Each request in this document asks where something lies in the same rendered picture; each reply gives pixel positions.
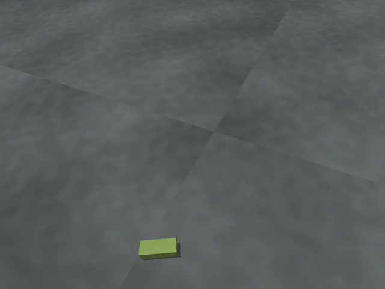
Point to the carton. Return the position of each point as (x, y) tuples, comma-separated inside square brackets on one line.
[(159, 248)]

